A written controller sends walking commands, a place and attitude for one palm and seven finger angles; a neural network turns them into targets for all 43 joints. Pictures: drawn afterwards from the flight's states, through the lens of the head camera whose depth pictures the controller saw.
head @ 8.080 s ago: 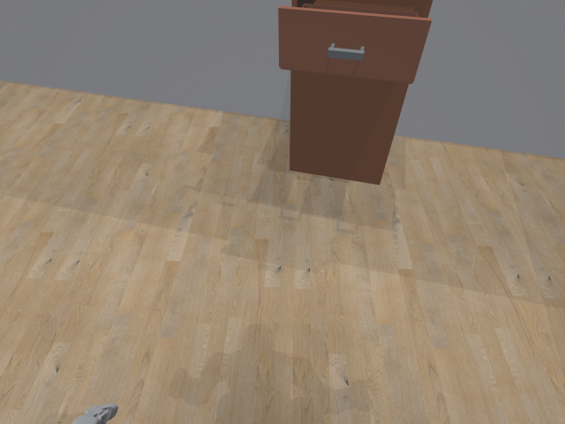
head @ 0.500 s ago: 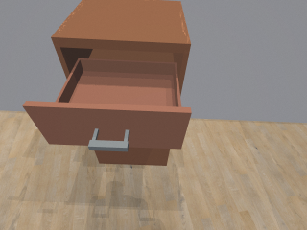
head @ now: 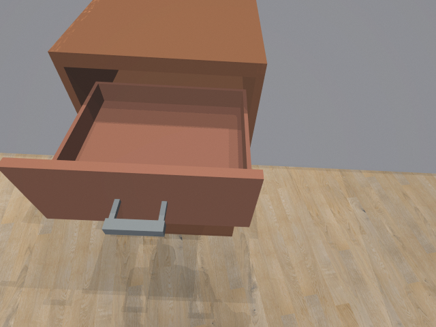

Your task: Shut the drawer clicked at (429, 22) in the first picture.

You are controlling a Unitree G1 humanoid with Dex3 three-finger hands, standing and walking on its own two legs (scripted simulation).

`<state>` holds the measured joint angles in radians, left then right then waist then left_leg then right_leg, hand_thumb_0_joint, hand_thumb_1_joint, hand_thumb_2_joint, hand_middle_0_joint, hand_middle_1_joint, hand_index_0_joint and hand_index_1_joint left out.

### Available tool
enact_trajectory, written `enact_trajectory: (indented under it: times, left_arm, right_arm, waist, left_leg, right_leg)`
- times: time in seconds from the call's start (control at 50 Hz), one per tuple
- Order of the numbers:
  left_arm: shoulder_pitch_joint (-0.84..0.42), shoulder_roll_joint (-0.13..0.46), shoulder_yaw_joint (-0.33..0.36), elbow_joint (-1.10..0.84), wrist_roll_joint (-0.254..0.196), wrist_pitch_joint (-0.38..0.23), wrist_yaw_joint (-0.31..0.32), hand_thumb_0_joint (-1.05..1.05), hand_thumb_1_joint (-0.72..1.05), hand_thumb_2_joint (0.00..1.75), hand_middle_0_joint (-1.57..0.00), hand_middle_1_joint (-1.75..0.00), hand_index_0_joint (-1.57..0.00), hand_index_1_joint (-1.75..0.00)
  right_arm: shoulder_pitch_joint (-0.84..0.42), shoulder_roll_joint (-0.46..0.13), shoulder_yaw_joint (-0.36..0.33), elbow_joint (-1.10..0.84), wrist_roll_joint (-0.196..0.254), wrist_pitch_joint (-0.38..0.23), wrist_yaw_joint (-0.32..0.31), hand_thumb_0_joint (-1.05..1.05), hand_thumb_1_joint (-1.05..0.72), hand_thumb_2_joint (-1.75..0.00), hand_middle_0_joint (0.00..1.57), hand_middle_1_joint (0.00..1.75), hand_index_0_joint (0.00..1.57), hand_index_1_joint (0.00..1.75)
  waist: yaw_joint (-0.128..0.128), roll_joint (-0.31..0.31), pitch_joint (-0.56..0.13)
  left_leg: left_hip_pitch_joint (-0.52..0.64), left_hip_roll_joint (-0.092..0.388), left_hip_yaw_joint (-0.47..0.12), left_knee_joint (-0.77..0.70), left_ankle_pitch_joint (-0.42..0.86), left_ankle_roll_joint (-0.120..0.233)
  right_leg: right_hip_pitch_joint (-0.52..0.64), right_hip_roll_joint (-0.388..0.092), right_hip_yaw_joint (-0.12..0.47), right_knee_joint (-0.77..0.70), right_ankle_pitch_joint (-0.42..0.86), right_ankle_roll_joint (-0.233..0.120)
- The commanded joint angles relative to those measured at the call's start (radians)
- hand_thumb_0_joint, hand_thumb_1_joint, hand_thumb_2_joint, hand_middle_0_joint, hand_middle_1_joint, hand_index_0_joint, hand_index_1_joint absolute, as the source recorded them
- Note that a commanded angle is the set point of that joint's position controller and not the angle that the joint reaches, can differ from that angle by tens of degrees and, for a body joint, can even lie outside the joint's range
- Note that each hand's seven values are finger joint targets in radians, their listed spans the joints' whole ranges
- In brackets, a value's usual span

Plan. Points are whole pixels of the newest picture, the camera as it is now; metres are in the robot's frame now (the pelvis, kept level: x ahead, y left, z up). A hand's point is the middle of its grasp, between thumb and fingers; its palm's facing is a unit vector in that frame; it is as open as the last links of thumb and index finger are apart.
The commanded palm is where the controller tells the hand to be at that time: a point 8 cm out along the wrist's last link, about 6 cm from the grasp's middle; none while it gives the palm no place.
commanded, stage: come to a stop and stand still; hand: left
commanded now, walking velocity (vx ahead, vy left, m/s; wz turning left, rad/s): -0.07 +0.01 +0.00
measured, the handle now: (137, 216) +0.29 +0.17 +0.03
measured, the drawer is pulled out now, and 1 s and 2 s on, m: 0.29 0.29 0.29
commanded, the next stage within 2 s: look again from close up in 0.72 s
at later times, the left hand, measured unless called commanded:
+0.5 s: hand out of the picture -0.03 +0.19 -0.17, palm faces +0.02 -0.98 -0.20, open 7.3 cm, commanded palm none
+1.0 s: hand out of the picture -0.08 +0.18 -0.18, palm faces +0.02 -0.98 -0.18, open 7.4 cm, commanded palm none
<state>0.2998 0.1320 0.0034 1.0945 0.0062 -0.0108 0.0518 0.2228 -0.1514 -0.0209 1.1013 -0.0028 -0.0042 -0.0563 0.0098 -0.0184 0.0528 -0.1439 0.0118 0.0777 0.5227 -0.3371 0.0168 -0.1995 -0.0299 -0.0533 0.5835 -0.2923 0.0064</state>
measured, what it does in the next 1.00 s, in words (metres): shifts its weight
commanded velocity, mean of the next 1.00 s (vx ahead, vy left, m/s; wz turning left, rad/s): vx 0.00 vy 0.00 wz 0.00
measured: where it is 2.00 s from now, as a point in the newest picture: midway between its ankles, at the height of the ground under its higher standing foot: outside the picture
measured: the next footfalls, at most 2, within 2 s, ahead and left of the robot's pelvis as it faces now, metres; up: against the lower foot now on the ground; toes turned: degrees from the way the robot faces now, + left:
none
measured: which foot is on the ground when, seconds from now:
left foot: down 0.00-1.00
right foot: down 0.00-1.00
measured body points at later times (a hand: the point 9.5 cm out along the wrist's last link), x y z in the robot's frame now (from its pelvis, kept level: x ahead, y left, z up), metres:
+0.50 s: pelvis -0.05 +0.02 +0.00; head -0.05 +0.02 +0.45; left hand -0.03 +0.24 -0.15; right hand -0.04 -0.21 -0.15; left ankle -0.06 +0.10 -0.74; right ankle -0.05 -0.13 -0.74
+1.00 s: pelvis -0.06 +0.01 -0.01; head -0.05 +0.01 +0.44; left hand -0.08 +0.23 -0.16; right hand -0.06 -0.20 -0.17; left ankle -0.06 +0.10 -0.74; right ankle -0.05 -0.13 -0.74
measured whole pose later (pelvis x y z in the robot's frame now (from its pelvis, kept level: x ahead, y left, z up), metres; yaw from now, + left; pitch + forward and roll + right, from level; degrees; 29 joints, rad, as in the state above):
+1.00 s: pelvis -0.06 +0.01 -0.01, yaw +1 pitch +1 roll +0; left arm 0.36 0.13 -0.03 1.05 0.02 -0.01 0.04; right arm 0.29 -0.14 -0.02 1.08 -0.02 0.02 -0.02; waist 0.00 0.00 0.00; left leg -0.26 -0.02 0.09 0.55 -0.30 0.06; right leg -0.29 -0.06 -0.04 0.55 -0.28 0.03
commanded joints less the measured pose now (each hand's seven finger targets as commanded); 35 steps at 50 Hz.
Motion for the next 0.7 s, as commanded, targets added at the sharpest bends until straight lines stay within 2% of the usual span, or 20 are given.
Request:
enact_trajectory:
  times: [0.0,0.04,0.1,0.14,0.16,0.18,0.2,0.22,0.28,0.34,0.36,0.42,0.54,0.58,0.68]
  left_arm:
    - [0.06,0.127,0.033,-0.064,0.005,-0.004,0.007,0.0,0.9,0.9,-0.2,-0.3,-0.2,-0.3]
    - [0.052,0.121,0.031,-0.082,0.008,0.002,0.006,0.0,0.9,0.9,-0.2,-0.3,-0.2,-0.3]
    - [0.037,0.121,0.024,-0.098,0.007,0.005,0.001,0.0,0.9,0.9,-0.2,-0.3,-0.2,-0.3]
    - [0.032,0.132,0.021,-0.098,0.01,0.005,0.001,0.0,0.9,0.9,-0.2,-0.3,-0.2,-0.3]
    - [0.026,0.137,0.023,-0.097,0.007,0.006,0.001,0.0,0.9,0.9,-0.2,-0.3,-0.2,-0.3]
    - [0.022,0.134,0.02,-0.094,0.005,0.008,0.0,0.0,0.9,0.9,-0.2,-0.3,-0.2,-0.3]
    - [0.014,0.131,0.017,-0.094,0.005,0.011,-0.002,0.0,0.9,0.9,-0.2,-0.3,-0.2,-0.3]
    - [0.009,0.127,0.015,-0.092,0.007,0.014,-0.003,0.0,0.9,0.9,-0.2,-0.3,-0.2,-0.3]
    - [0.006,0.127,0.011,-0.086,0.011,0.015,-0.008,0.0,0.9,0.9,-0.2,-0.3,-0.2,-0.3]
    - [0.017,0.126,0.009,-0.081,0.011,0.014,-0.012,0.0,0.9,0.9,-0.2,-0.3,-0.2,-0.3]
    - [0.022,0.126,0.009,-0.078,0.012,0.012,-0.013,0.0,0.9,0.9,-0.2,-0.3,-0.2,-0.3]
    - [0.039,0.122,0.008,-0.07,0.012,0.009,-0.014,0.0,0.9,0.9,-0.2,-0.3,-0.2,-0.3]
    - [0.079,0.105,0.001,-0.041,0.009,-0.003,-0.013,0.0,0.9,0.9,-0.2,-0.3,-0.2,-0.3]
    - [0.095,0.097,0.0,-0.031,0.008,-0.007,-0.011,0.0,0.9,0.9,-0.2,-0.3,-0.2,-0.3]
    - [0.13,0.071,-0.005,-0.005,0.007,-0.008,-0.008,0.0,0.9,0.9,-0.2,-0.3,-0.2,-0.3]
  right_arm:
    - [0.086,-0.096,-0.026,-0.051,-0.003,-0.006,0.004,0.0,-0.9,-0.9,0.2,0.3,0.2,0.3]
    - [0.07,-0.104,-0.026,-0.066,-0.005,-0.007,0.007,0.0,-0.9,-0.9,0.2,0.3,0.2,0.3]
    - [0.058,-0.106,-0.017,-0.077,-0.005,-0.009,0.013,0.0,-0.9,-0.9,0.2,0.3,0.2,0.3]
    - [0.054,-0.111,-0.014,-0.073,-0.005,-0.018,0.017,0.0,-0.9,-0.9,0.2,0.3,0.2,0.3]
    - [0.046,-0.119,-0.013,-0.076,-0.005,-0.016,0.018,0.0,-0.9,-0.9,0.2,0.3,0.2,0.3]
    - [0.033,-0.126,-0.012,-0.076,-0.004,-0.015,0.018,0.0,-0.9,-0.9,0.2,0.3,0.2,0.3]
    - [0.029,-0.125,-0.009,-0.075,-0.004,-0.016,0.02,0.0,-0.9,-0.9,0.2,0.3,0.2,0.3]
    - [0.019,-0.122,-0.006,-0.073,-0.005,-0.015,0.023,0.0,-0.9,-0.9,0.2,0.3,0.2,0.3]
    - [0.02,-0.112,0.002,-0.066,-0.005,-0.01,0.031,0.0,-0.9,-0.9,0.2,0.3,0.2,0.3]
    - [0.029,-0.113,0.006,-0.057,-0.006,-0.011,0.036,0.0,-0.9,-0.9,0.2,0.3,0.2,0.3]
    - [0.035,-0.112,0.007,-0.054,-0.006,-0.011,0.038,0.0,-0.9,-0.9,0.2,0.3,0.2,0.3]
    - [0.056,-0.111,0.008,-0.046,-0.007,-0.012,0.039,0.0,-0.9,-0.9,0.2,0.3,0.2,0.3]
    - [0.109,-0.091,0.014,-0.017,-0.003,-0.019,0.038,0.0,-0.9,-0.9,0.2,0.3,0.2,0.3]
    - [0.127,-0.081,0.016,-0.004,-0.001,-0.022,0.036,0.0,-0.9,-0.9,0.2,0.3,0.2,0.3]
    - [0.153,-0.06,0.018,0.019,0.001,-0.024,0.032,0.0,-0.9,-0.9,0.2,0.3,0.2,0.3]
  waist:
    - [-0.014,0.025,-0.067]
    - [-0.011,0.017,-0.068]
    - [-0.007,0.011,-0.069]
    - [-0.004,0.058,-0.094]
    - [-0.003,0.04,-0.107]
    - [-0.001,0.018,-0.1]
    - [0.003,0.026,-0.08]
    - [0.005,0.018,-0.033]
    - [0.002,-0.024,0.032]
    - [0.005,0.002,0.055]
    - [0.003,-0.005,0.051]
    - [0.004,0.036,0.054]
    - [-0.001,0.002,0.039]
    - [-0.003,0.005,0.021]
    - [-0.002,0.018,0.039]
  left_leg:
    - [0.06,0.108,-0.054,-0.029,0.648,0.017]
    - [0.063,0.117,-0.069,-0.049,0.623,0.023]
    - [0.042,0.116,-0.093,-0.099,0.521,0.027]
    - [0.06,0.109,-0.092,-0.094,0.648,0.029]
    - [0.068,0.112,-0.091,-0.094,0.658,0.028]
    - [0.066,0.117,-0.094,-0.11,0.58,0.028]
    - [0.053,0.119,-0.102,-0.134,0.529,0.033]
    - [0.015,0.114,-0.108,-0.154,0.449,0.032]
    - [-0.039,0.1,-0.115,-0.206,0.213,0.026]
    - [-0.073,0.096,-0.131,-0.252,0.075,0.026]
    - [-0.07,0.093,-0.13,-0.258,0.048,0.025]
    - [-0.09,0.095,-0.137,-0.282,-0.004,0.026]
    - [-0.068,0.089,-0.122,-0.26,0.057,0.023]
    - [-0.048,0.088,-0.117,-0.247,0.093,0.024]
    - [-0.056,0.089,-0.116,-0.247,0.097,0.025]
  right_leg:
    - [0.02,-0.112,0.09,-0.042,0.613,-0.047]
    - [0.004,-0.098,0.092,-0.053,0.517,-0.04]
    - [0.018,-0.086,0.097,-0.093,0.404,-0.036]
    - [0.048,-0.093,0.08,-0.082,0.452,-0.025]
    - [0.056,-0.087,0.077,-0.08,0.428,-0.022]
    - [0.046,-0.082,0.079,-0.096,0.354,-0.019]
    - [0.043,-0.076,0.075,-0.115,0.295,-0.015]
    - [0.031,-0.077,0.077,-0.138,0.239,-0.011]
    - [0.002,-0.079,0.094,-0.196,0.131,-0.012]
    - [-0.009,-0.077,0.092,-0.22,0.059,-0.015]
    - [-0.014,-0.079,0.094,-0.227,0.049,-0.017]
    - [-0.012,-0.075,0.088,-0.23,0.041,-0.019]
    - [-0.017,-0.082,0.092,-0.236,0.079,-0.023]
    - [-0.015,-0.084,0.094,-0.234,0.101,-0.025]
    - [-0.028,-0.08,0.089,-0.222,0.105,-0.026]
